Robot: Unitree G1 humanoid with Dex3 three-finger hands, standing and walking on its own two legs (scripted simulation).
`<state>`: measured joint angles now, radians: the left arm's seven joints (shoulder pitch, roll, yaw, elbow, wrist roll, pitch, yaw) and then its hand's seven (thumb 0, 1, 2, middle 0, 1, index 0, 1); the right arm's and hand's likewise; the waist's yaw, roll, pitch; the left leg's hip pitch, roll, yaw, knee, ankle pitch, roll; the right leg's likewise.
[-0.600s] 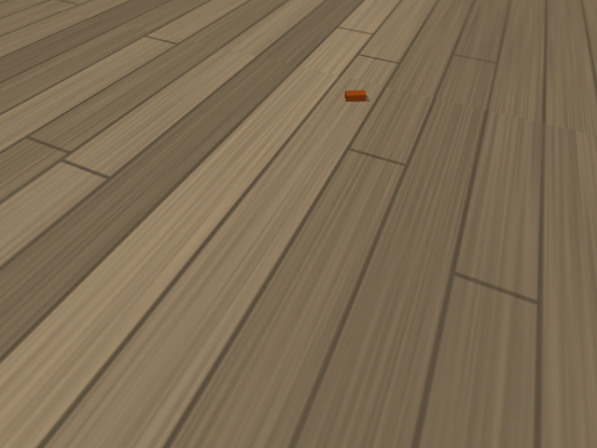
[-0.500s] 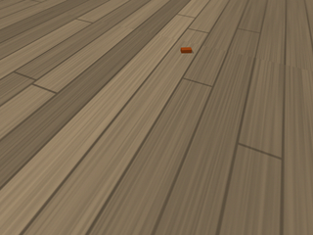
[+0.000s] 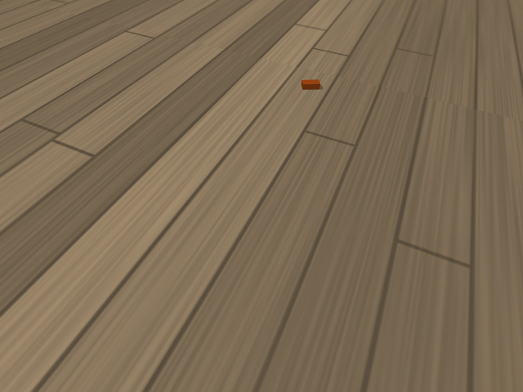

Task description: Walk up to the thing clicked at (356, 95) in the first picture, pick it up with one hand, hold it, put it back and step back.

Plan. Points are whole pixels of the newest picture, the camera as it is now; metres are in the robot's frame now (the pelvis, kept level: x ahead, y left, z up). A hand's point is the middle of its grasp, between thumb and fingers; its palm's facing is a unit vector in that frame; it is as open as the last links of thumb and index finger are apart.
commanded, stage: stand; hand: left
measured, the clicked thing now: (310, 84) +2.26 -0.39 -0.76
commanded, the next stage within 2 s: walk up in 0.52 s
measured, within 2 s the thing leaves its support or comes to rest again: neither
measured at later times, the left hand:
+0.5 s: hand out of the picture +0.07 +0.25 -0.16, palm faces -0.03 -0.94 -0.34, open 7.4 cm
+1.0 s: hand (169, 343) +0.24 +0.17 -0.13, palm faces +0.04 -0.92 -0.40, open 7.4 cm
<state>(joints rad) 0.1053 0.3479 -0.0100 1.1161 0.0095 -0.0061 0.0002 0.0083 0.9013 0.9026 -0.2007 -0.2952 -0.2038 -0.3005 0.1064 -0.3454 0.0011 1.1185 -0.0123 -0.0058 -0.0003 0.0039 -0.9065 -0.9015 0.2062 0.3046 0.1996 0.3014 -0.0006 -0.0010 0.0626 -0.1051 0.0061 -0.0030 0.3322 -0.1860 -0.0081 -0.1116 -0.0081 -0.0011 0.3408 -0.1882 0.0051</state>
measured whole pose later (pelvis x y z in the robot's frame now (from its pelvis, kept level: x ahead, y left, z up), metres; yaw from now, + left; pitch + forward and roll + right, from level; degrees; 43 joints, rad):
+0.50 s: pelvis +0.00 +0.00 +0.00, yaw +0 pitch -2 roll +0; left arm 0.11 0.35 -0.01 1.12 0.01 0.00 0.00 0.01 0.90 0.90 -0.20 -0.30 -0.20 -0.30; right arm 0.11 -0.35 0.00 1.12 -0.01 -0.01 0.00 0.00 -0.91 -0.90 0.21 0.30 0.20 0.30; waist 0.00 0.00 0.06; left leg -0.10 0.00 0.00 0.32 -0.18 -0.01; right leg -0.11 -0.01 0.00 0.33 -0.19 0.01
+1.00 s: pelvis +0.14 -0.12 -0.03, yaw -1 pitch -3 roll +0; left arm 0.19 0.42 0.10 0.97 0.03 -0.06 -0.10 0.01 0.90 0.90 -0.20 -0.29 -0.20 -0.30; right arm 0.24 -0.49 -0.10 1.06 -0.03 -0.04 0.04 0.01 -0.91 -0.90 0.20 0.30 0.20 0.30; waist 0.04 0.07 -0.02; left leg -0.34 0.06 -0.02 1.13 -0.45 0.03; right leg -0.28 -0.06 -0.10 0.65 -0.31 0.00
